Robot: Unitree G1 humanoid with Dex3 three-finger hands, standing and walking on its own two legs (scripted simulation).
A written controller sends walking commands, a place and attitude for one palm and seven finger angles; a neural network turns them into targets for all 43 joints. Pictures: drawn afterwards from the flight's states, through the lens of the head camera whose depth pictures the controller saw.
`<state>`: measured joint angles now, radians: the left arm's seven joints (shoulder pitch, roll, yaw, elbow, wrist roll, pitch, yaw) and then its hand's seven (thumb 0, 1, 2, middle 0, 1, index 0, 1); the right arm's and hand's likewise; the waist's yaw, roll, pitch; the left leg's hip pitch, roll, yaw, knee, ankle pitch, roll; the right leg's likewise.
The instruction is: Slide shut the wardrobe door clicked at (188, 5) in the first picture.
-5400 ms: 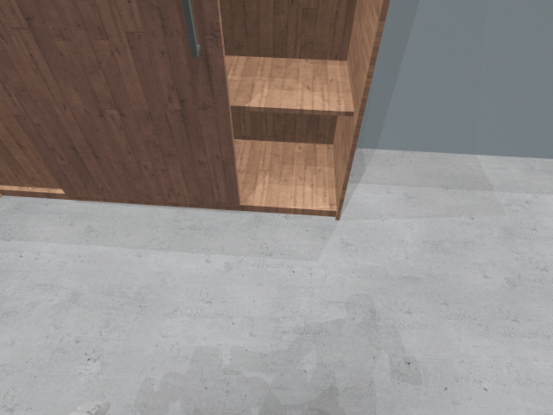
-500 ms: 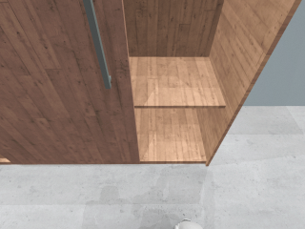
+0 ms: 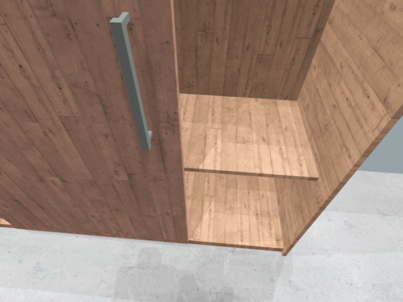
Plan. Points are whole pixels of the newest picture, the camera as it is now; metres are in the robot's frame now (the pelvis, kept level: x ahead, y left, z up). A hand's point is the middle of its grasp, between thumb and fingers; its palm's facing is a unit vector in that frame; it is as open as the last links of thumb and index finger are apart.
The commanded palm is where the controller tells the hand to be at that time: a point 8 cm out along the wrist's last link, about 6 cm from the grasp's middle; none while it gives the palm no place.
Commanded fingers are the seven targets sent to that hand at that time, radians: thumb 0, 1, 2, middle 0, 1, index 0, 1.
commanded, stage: come to a stop and stand still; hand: left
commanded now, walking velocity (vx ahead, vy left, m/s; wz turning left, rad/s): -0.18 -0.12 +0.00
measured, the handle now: (137, 93) +0.46 +0.18 +0.18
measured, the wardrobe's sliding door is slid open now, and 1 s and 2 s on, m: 0.46 0.46 0.46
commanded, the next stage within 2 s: none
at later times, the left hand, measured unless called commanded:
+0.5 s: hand out of the picture +0.00 +0.17 -0.18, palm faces +0.03 -0.97 -0.26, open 7.4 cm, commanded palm none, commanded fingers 0.00 0.90 0.90 -0.20 -0.30 -0.20 -0.30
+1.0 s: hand out of the picture -0.09 +0.14 -0.17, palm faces +0.05 -0.98 -0.20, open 7.4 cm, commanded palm none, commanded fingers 0.00 0.90 0.90 -0.20 -0.30 -0.20 -0.30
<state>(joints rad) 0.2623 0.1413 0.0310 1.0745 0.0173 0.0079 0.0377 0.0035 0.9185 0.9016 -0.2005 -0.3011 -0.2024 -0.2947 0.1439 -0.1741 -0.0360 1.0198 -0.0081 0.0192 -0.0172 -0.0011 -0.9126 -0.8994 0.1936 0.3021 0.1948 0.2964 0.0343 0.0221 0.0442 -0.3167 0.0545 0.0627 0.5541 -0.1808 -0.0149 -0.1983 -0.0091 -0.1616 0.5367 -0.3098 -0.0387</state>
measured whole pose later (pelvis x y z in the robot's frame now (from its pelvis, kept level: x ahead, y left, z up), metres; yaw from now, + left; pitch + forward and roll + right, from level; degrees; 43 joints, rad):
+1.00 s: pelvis -0.07 -0.03 +0.00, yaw +1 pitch -1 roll +0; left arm 0.35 0.16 0.01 1.06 0.02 0.01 0.02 0.01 0.91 0.90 -0.20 -0.30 -0.20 -0.29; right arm 0.33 -0.15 -0.01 1.04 -0.02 0.01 -0.01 0.00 -0.91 -0.90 0.20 0.30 0.20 0.30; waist -0.01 0.01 0.00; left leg -0.37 0.01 -0.01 0.54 -0.21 0.00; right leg -0.29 0.01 -0.01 0.57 -0.28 -0.02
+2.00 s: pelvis +0.02 -0.03 +0.01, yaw +0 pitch +0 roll +1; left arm 0.27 0.17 0.00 1.10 0.01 -0.02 0.04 0.01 0.91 0.90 -0.20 -0.30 -0.20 -0.29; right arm 0.23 -0.17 0.01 1.12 0.00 -0.02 -0.03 0.00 -0.92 -0.90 0.20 0.30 0.20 0.30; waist 0.01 -0.01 0.02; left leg -0.19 0.00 0.00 0.43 -0.24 -0.02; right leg -0.09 -0.01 0.01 0.43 -0.35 -0.01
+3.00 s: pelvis +0.02 -0.05 +0.01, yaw +2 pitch -1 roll +1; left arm 0.33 0.14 -0.01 1.12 0.01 -0.02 0.04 0.01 0.91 0.90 -0.20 -0.30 -0.20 -0.29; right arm 0.28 -0.15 0.02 1.14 0.00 -0.01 -0.03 0.00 -0.91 -0.90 0.20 0.30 0.20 0.30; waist 0.01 -0.01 0.03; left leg -0.17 0.01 -0.03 0.41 -0.23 -0.04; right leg -0.06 0.01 -0.02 0.40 -0.33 -0.03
